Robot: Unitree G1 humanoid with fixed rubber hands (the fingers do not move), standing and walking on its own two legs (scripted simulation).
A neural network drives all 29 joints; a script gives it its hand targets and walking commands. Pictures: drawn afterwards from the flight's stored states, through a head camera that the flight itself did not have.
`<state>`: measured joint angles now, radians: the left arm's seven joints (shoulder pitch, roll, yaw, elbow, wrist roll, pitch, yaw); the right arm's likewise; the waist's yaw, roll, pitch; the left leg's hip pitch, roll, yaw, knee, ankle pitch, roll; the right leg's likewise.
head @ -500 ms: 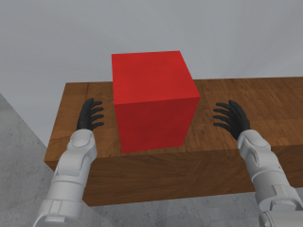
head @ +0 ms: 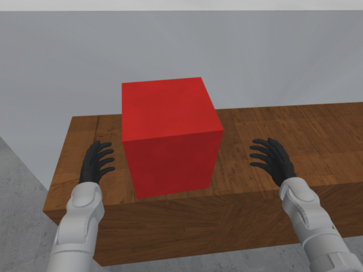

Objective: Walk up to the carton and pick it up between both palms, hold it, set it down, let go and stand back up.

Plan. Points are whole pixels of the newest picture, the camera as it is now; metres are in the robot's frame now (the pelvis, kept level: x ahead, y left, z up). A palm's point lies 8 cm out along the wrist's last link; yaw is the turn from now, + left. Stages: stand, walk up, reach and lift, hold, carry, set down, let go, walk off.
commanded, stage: set down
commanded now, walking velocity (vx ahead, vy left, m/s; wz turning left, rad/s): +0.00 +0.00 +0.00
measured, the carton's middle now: (168, 139) +0.47 +0.07 +0.01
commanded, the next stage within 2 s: let go in 1.76 s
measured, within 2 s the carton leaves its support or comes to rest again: neither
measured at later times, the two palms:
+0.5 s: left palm (95, 212) +0.25 +0.20 +0.02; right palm (290, 226) +0.25 -0.21 +0.01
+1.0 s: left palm (93, 240) +0.21 +0.20 -0.03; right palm (290, 253) +0.21 -0.22 -0.04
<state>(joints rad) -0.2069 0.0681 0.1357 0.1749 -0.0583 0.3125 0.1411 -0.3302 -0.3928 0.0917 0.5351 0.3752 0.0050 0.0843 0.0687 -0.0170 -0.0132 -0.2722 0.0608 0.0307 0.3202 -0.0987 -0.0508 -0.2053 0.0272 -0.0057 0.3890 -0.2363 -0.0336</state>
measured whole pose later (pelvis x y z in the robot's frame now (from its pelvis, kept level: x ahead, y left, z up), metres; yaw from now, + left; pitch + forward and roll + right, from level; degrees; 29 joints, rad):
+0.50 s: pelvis -0.01 +0.00 +0.00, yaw -2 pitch +0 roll +1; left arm -0.01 0.04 0.07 0.27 -0.03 0.06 0.19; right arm -0.04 -0.33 0.09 0.52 0.32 -0.17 0.12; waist 0.06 -0.04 0.01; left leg -0.22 0.06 0.06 0.33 -0.10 -0.04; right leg -0.19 0.03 0.04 0.43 -0.24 -0.03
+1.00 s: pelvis -0.01 +0.01 +0.00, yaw -1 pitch -1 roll +1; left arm 0.14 0.06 0.01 0.33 -0.01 -0.05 0.19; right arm 0.06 -0.30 0.07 0.63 0.27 -0.27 0.12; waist 0.05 -0.03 0.05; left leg -0.22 0.06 0.04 0.40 -0.15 -0.04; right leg -0.16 0.03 0.03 0.45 -0.27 -0.03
